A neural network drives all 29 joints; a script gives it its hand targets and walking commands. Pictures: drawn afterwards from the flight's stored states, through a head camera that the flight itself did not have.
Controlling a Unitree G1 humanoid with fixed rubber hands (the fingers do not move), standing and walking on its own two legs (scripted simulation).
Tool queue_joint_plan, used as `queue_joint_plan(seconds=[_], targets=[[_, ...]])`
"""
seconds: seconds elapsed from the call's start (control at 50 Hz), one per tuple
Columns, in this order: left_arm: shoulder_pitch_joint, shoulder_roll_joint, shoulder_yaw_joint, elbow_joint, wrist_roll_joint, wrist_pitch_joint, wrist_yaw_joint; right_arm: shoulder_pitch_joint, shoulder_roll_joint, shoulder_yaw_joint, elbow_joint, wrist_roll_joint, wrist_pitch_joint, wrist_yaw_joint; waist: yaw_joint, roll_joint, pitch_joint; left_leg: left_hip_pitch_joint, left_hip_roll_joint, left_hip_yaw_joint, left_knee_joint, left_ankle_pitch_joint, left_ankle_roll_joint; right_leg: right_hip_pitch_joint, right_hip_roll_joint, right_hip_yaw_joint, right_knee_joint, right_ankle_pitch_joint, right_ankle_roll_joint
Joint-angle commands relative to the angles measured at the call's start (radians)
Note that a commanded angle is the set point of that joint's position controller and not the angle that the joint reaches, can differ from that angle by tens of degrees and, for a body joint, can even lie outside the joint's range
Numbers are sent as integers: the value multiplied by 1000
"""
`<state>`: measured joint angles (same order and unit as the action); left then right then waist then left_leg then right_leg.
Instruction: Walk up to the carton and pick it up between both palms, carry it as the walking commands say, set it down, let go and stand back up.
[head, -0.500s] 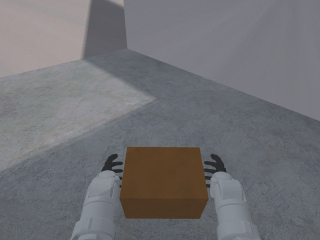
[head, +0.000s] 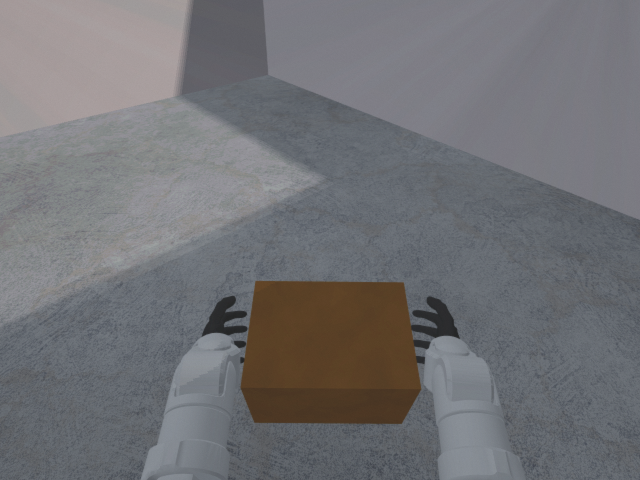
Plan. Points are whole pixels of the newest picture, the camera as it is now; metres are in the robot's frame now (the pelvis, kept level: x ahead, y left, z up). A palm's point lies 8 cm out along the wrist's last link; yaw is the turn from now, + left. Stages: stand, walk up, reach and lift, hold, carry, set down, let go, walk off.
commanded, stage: carry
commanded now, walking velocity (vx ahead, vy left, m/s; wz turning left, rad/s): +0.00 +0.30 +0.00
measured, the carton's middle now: (328, 352) +0.33 -0.01 -0.03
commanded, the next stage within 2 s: none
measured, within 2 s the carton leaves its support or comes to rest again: neither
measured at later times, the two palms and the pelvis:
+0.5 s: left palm (114, 365) +0.26 +0.26 +0.05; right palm (358, 373) +0.25 -0.04 +0.05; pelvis -0.03 +0.13 -0.02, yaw -2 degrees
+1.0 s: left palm out of the picture +0.23 +0.44 +0.06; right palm (203, 400) +0.22 +0.14 +0.05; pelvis -0.06 +0.31 -0.02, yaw -4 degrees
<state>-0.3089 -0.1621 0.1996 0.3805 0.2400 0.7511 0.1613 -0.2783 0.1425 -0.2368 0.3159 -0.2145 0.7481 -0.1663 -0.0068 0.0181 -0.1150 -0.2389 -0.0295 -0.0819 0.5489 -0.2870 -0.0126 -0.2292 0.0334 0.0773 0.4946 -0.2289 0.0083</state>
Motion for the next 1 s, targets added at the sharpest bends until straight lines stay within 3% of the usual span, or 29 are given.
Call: queue_joint_plan(seconds=[0.0, 0.06, 0.12, 0.14, 0.16, 0.18, 0.22, 0.28, 0.34, 0.36, 0.38, 0.4, 0.44, 0.46, 0.54, 0.6, 0.62, 0.64, 0.66, 0.68, 0.7, 0.74, 0.82, 0.86, 0.88, 0.9, 0.92, 0.94, 0.98], targets=[[-627, -975, -614, -269, -394, -2, -416, -726, 1048, 720, -217, 413, 35, 439, 18, -255, -282, -195, 33, 78, 201, -149, -3, 98, -390, 363, -135, 267, -110], [-629, -966, -666, -391, -428, 72, -390, -715, 1029, 763, -317, 479, 96, 419, 1, -273, -332, -85, 14, 107, 39, -60, 13, 63, -308, 177, -29, 369, -64], [-603, -969, -743, -554, -480, 165, -366, -659, 1010, 819, -450, 544, 186, 400, -4, -128, -390, 127, 50, 64, -90, 124, 26, -72, -223, 48, 181, 366, 4], [-601, -972, -771, -608, -503, 202, -358, -643, 991, 831, -494, 568, 220, 396, -6, 30, -409, 238, 146, -24, -71, 370, 48, -224, -170, -10, 298, 175, 31], [-587, -972, -777, -619, -517, 243, -352, -616, 974, 834, -522, 583, 259, 389, -2, 231, -409, 344, 275, -108, -29, 702, 116, -406, -73, -109, 427, -290, 53], [-563, -964, -769, -583, -508, 276, -346, -580, 964, 802, -499, 564, 297, 387, -10, 242, -426, 318, 312, -73, -35, 703, 195, -433, -69, -143, 553, -426, 48], [-585, -955, -765, -597, -546, 323, -350, -555, 934, 782, -498, 533, 342, 376, -11, 153, -347, 119, 264, -54, -107, 388, 199, -372, -96, -155, 533, -371, 25], [-659, -987, -800, -688, -622, 368, -360, -599, 972, 786, -586, 542, 386, 354, -7, 109, -329, 78, 227, 17, -54, 450, 185, -295, -88, -181, 417, -233, -7], [-580, -995, -742, -660, -613, 417, -354, -637, 974, 787, -647, 566, 431, 339, 19, 48, -370, -60, 175, 100, 98, 437, 142, -15, -131, -139, 45, 8, -48], [-540, -985, -719, -638, -606, 430, -355, -632, 968, 783, -641, 564, 445, 334, 28, -47, -385, -215, 128, 108, 170, 289, 105, 156, -250, 18, -20, 151, -79], [-525, -967, -700, -627, -603, 435, -357, -631, 968, 787, -647, 562, 458, 331, 22, -289, -389, -400, 57, 132, 320, -145, 49, 276, -488, 284, -52, 523, -162], [-515, -949, -692, -617, -598, 443, -357, -633, 959, 789, -641, 567, 466, 334, 18, -319, -390, -488, 61, 64, 494, -249, 23, 317, -583, 388, -67, 628, -226], [-535, -952, -700, -641, -587, 450, -352, -612, 967, 777, -586, 563, 477, 343, 13, -209, -368, -481, 91, 27, 534, -210, 1, 276, -537, 254, -41, 573, -212], [-538, -946, -706, -650, -577, 448, -347, -636, 981, 804, -597, 583, 478, 349, 6, -259, -361, -475, 118, 11, 448, -192, -6, 272, -520, 238, -22, 590, -199], [-588, -993, -705, -714, -586, 461, -348, -670, 1017, 804, -629, 625, 480, 348, 8, -235, -342, -228, 48, 152, 183, -92, -30, 81, -384, -18, -19, 502, -81], [-561, -967, -698, -720, -556, 468, -335, -600, 1011, 772, -572, 623, 492, 350, 12, -234, -356, -81, -12, 257, 1, -21, -35, 26, -343, -63, 8, 334, -47], [-535, -959, -695, -708, -540, 471, -332, -572, 1011, 774, -553, 622, 496, 352, 2, -188, -378, 8, -11, 253, -74, 11, -25, -9, -308, -94, 70, 250, -16], [-503, -956, -696, -684, -525, 475, -330, -544, 1008, 773, -528, 617, 498, 355, -10, -78, -395, 104, 65, 167, -148, 68, 0, -85, -259, -142, 160, 132, 27], [-488, -960, -698, -664, -517, 478, -333, -515, 995, 771, -514, 608, 496, 358, -17, 159, -375, 185, 243, -53, -172, 267, 67, -265, -159, -221, 302, -147, 76], [-497, -959, -692, -622, -521, 475, -338, -522, 986, 770, -503, 603, 493, 361, -16, 283, -338, 219, 322, -124, -117, 494, 152, -408, -92, -230, 446, -450, 74], [-491, -970, -691, -577, -522, 470, -341, -534, 976, 766, -505, 592, 495, 369, -21, 229, -340, 178, 338, -80, -107, 509, 212, -423, -85, -185, 607, -460, 48], [-572, -1020, -723, -589, -574, 465, -357, -578, 988, 751, -507, 568, 491, 371, -22, 117, -271, 37, 280, -19, -136, 306, 199, -381, -101, -173, 607, -378, 18], [-688, -1039, -735, -650, -626, 459, -364, -626, 1037, 730, -536, 562, 469, 360, -11, 162, -306, 29, 240, 66, -97, 205, 157, -259, -95, -198, 360, -225, -10], [-669, -1031, -714, -646, -625, 461, -364, -630, 1033, 722, -542, 561, 465, 355, 13, 126, -342, -83, 219, 99, -20, 162, 138, -38, -110, -186, 67, -75, -36], [-651, -1028, -702, -635, -622, 463, -368, -627, 1030, 718, -539, 553, 467, 349, 24, 19, -347, -223, 174, 117, 60, 110, 109, 127, -210, -52, -65, -33, -61], [-620, -1025, -688, -616, -616, 461, -372, -644, 1021, 720, -552, 548, 470, 344, 27, -234, -349, -394, 101, 144, 248, -89, 64, 218, -449, 251, -152, 51, -137], [-610, -1004, -675, -599, -607, 459, -374, -651, 1013, 734, -558, 547, 472, 343, 11, -314, -307, -516, 86, 76, 415, -186, 34, 213, -600, 427, -188, 156, -207], [-580, -999, -669, -577, -599, 462, -375, -645, 1004, 737, -539, 551, 470, 343, 2, -203, -279, -515, 106, 29, 514, -150, 29, 176, -603, 380, -195, 116, -202], [-553, -1022, -686, -595, -586, 449, -367, -679, 1011, 775, -584, 574, 465, 352, 8, -195, -279, -485, 123, 33, 495, -129, 8, 166, -520, 231, -124, 210, -181]])
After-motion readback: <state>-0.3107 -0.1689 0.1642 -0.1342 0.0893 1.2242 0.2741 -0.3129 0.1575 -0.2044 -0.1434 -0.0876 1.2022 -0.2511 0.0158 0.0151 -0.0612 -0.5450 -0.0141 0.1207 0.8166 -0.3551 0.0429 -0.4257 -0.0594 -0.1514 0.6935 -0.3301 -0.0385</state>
